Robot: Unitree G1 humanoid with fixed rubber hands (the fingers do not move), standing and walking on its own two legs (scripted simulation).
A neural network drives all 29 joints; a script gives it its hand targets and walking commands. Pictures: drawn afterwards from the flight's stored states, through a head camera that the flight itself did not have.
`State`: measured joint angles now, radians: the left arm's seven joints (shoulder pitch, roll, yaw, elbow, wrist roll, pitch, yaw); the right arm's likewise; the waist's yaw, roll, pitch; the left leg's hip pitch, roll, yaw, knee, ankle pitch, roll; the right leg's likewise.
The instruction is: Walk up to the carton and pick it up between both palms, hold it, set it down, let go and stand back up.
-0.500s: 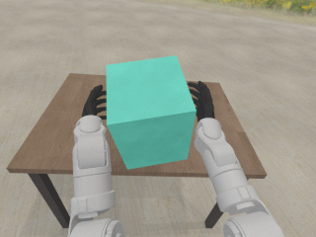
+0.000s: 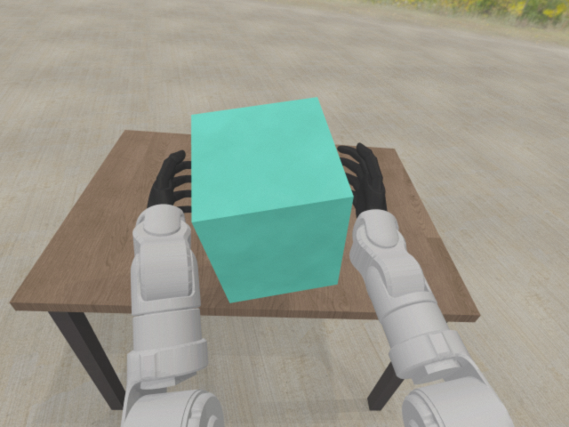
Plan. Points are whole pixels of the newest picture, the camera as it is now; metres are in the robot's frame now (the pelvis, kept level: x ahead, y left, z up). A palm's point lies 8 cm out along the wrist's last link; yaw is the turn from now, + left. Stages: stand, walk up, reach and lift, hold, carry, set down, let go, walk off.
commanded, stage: hold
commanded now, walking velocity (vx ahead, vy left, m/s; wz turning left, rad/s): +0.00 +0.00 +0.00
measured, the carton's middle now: (270, 206) +0.41 +0.00 +0.13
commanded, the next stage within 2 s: none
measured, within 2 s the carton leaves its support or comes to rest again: neither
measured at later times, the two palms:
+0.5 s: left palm (163, 212) +0.35 +0.15 +0.18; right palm (367, 206) +0.35 -0.12 +0.19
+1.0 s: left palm (161, 211) +0.35 +0.15 +0.18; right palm (364, 205) +0.36 -0.12 +0.19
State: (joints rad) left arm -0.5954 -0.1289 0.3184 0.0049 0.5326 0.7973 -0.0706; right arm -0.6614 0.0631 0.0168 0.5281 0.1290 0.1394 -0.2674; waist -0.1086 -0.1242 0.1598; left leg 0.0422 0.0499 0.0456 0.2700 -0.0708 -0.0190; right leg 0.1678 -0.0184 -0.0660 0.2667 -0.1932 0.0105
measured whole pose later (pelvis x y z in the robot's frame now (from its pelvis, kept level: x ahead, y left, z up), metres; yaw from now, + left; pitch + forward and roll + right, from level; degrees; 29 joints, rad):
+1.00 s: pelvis +0.00 +0.00 +0.00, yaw +0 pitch -13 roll +0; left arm -0.60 -0.13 0.32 0.01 0.52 0.81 -0.05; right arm -0.67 0.07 -0.01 0.53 0.11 0.15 -0.25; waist -0.10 -0.11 0.15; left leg 0.02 0.05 0.05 0.27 -0.06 -0.02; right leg 0.14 -0.02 -0.07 0.27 -0.19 0.01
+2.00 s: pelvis +0.00 +0.00 +0.00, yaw +0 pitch -14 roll +0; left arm -0.59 -0.14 0.32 -0.02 0.53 0.81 -0.07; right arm -0.65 0.07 0.01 0.52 0.13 0.15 -0.26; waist -0.11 -0.11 0.16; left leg 0.04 0.05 0.05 0.27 -0.06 -0.02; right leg 0.16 -0.02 -0.07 0.27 -0.19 0.01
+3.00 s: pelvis +0.00 +0.00 +0.00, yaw +0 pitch -14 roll +0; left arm -0.59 -0.14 0.32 0.00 0.53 0.80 -0.07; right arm -0.65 0.07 0.00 0.53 0.12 0.14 -0.26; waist -0.10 -0.11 0.16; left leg 0.04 0.05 0.05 0.27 -0.06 -0.02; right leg 0.16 -0.02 -0.06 0.27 -0.19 0.01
